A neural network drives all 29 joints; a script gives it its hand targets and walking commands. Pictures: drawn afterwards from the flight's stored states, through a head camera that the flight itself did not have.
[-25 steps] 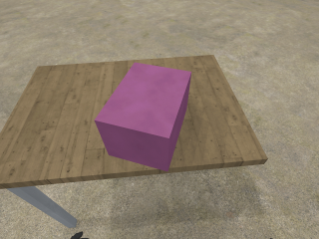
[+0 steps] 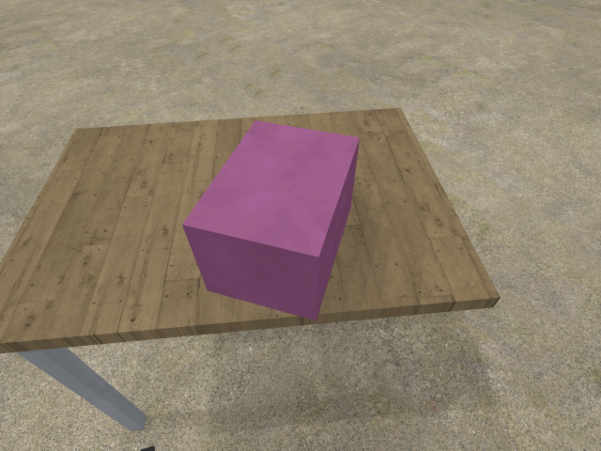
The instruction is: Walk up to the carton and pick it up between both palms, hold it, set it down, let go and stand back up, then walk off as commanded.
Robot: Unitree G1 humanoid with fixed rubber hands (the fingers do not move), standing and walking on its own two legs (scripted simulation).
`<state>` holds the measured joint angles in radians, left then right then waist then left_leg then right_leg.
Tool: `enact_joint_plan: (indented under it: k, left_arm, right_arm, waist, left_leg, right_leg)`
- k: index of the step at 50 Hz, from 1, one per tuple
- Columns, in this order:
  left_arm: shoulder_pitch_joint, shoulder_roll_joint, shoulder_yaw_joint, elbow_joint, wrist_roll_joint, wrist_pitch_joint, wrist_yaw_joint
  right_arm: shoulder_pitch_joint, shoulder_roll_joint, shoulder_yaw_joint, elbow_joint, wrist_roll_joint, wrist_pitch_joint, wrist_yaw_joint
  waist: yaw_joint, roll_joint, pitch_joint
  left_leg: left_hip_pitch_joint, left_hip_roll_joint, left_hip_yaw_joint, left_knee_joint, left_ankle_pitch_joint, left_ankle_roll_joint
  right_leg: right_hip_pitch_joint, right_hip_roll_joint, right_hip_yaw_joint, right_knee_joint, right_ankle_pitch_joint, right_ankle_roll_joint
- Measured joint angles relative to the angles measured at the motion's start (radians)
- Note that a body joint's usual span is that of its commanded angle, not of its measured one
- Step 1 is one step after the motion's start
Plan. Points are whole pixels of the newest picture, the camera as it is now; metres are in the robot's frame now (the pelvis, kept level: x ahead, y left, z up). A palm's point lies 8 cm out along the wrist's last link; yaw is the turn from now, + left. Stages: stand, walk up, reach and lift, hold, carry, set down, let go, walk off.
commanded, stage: stand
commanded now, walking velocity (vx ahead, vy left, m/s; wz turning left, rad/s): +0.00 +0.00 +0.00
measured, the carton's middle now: (283, 213) +0.49 +0.05 +0.01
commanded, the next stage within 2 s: walk up in 0.04 s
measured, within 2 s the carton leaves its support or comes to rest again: neither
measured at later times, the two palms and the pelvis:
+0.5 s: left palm out of the picture +0.10 +0.26 -0.12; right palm out of the picture +0.08 -0.30 -0.11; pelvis +0.02 +0.00 +0.00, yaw +0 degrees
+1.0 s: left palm out of the picture +0.12 +0.26 -0.12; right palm out of the picture +0.10 -0.30 -0.11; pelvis +0.03 +0.00 +0.00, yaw +0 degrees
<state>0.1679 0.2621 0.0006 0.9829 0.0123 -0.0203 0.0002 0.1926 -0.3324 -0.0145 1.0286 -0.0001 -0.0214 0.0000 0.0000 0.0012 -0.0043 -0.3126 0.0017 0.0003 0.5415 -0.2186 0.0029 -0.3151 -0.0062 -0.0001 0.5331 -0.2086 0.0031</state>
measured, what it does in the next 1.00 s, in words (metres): stands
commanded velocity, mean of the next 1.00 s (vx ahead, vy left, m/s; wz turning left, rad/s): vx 0.00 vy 0.00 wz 0.00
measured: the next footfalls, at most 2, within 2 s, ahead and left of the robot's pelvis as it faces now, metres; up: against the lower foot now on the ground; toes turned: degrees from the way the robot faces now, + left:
none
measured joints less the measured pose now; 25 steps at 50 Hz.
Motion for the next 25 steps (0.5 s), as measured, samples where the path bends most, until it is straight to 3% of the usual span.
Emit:
enact_joint_plan:
  k: [25]
  left_arm:
    - [0.000,0.001,0.000,0.006,0.000,0.000,0.000]
  right_arm:
    - [0.002,-0.019,0.000,0.004,0.000,-0.013,0.000]
  waist:
    - [0.000,0.000,-0.006]
  left_leg:
    - [0.000,0.000,0.000,-0.004,-0.019,0.000]
  right_leg:
    - [0.000,0.000,0.000,-0.004,-0.018,0.000]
